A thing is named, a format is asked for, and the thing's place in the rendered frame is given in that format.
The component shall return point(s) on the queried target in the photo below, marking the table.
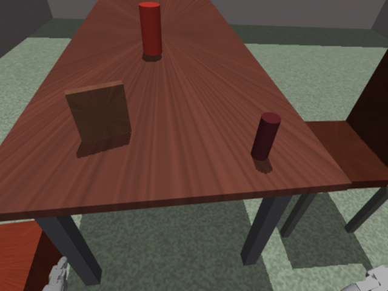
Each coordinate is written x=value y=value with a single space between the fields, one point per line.
x=194 y=112

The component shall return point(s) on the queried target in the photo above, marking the left robot hand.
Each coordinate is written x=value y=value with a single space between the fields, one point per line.
x=57 y=277

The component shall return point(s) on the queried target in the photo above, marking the chair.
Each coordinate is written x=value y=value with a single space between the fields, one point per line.
x=359 y=145

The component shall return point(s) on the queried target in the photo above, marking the right robot hand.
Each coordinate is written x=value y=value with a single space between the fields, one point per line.
x=376 y=278

